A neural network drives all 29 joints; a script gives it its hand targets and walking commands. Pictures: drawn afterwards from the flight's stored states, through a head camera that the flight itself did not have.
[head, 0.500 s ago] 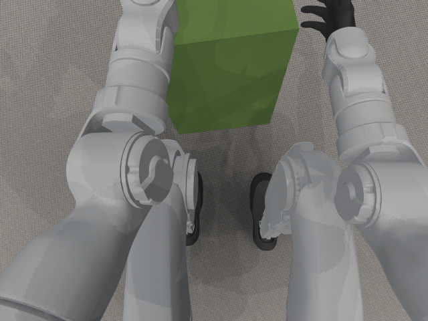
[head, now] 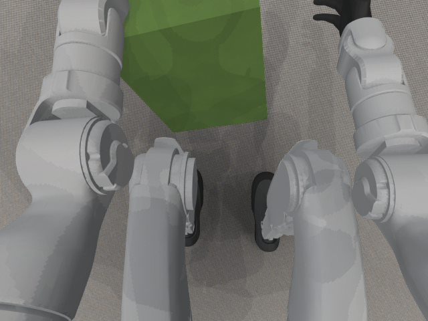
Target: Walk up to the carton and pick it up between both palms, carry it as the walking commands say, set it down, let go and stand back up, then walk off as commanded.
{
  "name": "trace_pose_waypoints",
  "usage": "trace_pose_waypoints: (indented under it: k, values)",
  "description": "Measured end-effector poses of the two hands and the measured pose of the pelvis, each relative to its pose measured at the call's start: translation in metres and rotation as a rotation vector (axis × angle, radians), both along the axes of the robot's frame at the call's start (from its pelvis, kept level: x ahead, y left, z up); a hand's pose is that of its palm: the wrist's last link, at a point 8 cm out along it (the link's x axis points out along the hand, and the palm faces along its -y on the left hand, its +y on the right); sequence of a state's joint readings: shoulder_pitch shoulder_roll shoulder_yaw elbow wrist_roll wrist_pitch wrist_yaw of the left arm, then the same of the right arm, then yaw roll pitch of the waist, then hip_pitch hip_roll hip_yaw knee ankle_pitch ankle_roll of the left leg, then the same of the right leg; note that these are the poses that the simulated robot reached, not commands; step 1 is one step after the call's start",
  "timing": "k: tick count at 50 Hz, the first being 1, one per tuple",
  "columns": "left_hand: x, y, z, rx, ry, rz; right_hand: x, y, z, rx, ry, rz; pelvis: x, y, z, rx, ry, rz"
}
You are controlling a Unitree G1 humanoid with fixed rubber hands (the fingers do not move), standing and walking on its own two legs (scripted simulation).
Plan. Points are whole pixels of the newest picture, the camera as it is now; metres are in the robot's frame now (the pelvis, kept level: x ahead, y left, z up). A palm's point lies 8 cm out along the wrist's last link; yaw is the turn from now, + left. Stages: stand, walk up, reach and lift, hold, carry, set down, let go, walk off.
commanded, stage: set down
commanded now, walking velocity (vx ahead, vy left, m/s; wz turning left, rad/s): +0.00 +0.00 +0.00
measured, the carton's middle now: (199, 41) +0.51 +0.08 -0.20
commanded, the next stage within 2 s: let go in 1.40 s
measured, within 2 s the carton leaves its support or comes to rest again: rests again in 0.90 s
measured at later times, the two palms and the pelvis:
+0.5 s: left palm out of the picture +0.56 +0.19 -0.06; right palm out of the picture +0.54 -0.14 -0.10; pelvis -0.02 +0.00 +0.01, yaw +0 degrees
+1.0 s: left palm out of the picture +0.51 +0.23 +0.05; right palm out of the picture +0.55 -0.15 +0.06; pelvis -0.05 +0.00 +0.14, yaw +2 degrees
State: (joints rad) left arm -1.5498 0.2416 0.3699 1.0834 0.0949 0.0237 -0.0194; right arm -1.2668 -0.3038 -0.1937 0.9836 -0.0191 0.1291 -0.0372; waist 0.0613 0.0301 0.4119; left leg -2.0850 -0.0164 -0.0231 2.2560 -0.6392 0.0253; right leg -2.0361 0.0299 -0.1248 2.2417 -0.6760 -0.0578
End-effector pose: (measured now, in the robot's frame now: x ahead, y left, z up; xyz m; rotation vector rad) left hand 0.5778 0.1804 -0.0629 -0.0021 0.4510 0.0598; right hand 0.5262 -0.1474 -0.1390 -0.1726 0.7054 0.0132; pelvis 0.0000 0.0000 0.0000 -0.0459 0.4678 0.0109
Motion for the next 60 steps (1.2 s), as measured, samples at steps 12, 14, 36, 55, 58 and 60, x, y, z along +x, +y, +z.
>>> trace_pose_waypoints:
  k: [12,14,36,55,58,60]
  values:
    - [0.000,0.020,-0.003,-0.016,0.015,0.062,0.005,-0.006,0.001,0.014,-0.020,-0.037,0.000,0.000,-0.001,0.000,0.002,0.000]
    - [0.000,0.020,-0.004,-0.015,0.016,0.071,0.006,-0.005,0.002,0.025,-0.021,-0.045,0.000,0.000,-0.001,0.000,0.002,0.000]
    - [-0.064,0.044,0.045,0.022,0.157,0.134,0.011,0.005,0.118,0.017,-0.075,-0.085,-0.042,0.001,0.073,0.000,-0.018,0.017]
    - [-0.064,0.052,0.143,0.033,0.172,0.084,0.027,-0.004,0.211,-0.011,-0.034,-0.077,-0.044,0.003,0.169,0.007,0.032,0.030]
    - [-0.054,0.054,0.174,0.040,0.129,0.088,0.026,-0.007,0.222,-0.020,-0.015,-0.077,-0.037,0.003,0.186,0.010,0.028,0.032]
    - [-0.051,0.057,0.189,0.038,0.127,0.095,0.024,-0.009,0.233,-0.027,-0.011,-0.074,-0.033,0.003,0.199,0.013,0.020,0.034]
